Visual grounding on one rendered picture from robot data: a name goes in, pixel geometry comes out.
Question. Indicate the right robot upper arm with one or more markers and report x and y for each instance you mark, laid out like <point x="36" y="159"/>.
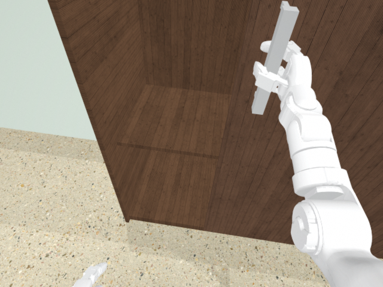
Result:
<point x="336" y="235"/>

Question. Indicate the right robot forearm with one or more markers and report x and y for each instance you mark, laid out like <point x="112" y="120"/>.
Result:
<point x="317" y="171"/>

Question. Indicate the robot right hand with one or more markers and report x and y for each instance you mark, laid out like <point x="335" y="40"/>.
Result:
<point x="297" y="72"/>

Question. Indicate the wardrobe door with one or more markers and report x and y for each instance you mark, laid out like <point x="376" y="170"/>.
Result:
<point x="252" y="193"/>

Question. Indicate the robot left hand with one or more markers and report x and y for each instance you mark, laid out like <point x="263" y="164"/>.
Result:
<point x="91" y="275"/>

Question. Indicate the handle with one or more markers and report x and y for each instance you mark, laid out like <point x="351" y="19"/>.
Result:
<point x="281" y="36"/>

